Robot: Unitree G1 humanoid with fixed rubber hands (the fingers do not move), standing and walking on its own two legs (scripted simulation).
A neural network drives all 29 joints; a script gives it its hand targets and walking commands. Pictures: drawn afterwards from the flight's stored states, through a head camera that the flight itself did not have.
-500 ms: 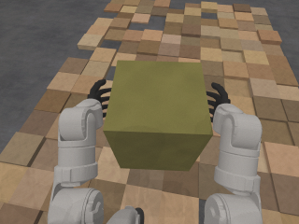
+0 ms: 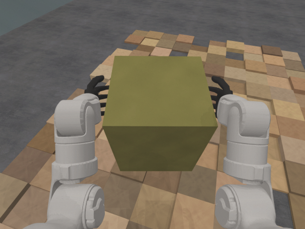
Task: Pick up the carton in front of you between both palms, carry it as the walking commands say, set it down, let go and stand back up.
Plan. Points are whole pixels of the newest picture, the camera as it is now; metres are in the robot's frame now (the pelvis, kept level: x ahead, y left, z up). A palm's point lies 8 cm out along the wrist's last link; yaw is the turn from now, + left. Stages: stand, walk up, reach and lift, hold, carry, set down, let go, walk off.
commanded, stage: carry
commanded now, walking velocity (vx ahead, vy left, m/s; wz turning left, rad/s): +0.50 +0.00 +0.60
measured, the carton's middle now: (156, 118) +0.39 -0.02 +0.11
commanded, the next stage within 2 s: none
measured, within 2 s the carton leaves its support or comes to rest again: neither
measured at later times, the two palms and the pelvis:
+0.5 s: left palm (107, 81) +0.59 +0.15 +0.08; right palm (192, 84) +0.57 -0.15 +0.08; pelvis +0.27 -0.01 +0.02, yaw -2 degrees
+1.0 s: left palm (157, 27) +0.90 -0.04 +0.15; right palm (226, 36) +0.82 -0.33 +0.14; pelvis +0.59 -0.12 +0.00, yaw -17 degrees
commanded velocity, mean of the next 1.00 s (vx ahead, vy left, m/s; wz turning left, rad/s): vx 0.50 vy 0.00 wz -0.53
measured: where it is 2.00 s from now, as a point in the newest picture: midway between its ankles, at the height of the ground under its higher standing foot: (192, 117)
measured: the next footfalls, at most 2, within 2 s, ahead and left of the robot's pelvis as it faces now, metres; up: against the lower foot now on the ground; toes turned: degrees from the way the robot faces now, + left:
left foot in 0.34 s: +0.31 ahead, +0.10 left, +0.02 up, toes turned +9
right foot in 0.74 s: +0.55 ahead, -0.15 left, +0.00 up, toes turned -18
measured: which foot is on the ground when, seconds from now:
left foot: down 0.00-0.00, up 0.02-0.32, down 0.34-0.72, up 0.74-1.00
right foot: down 0.00-0.38, up 0.40-0.72, down 0.74-1.00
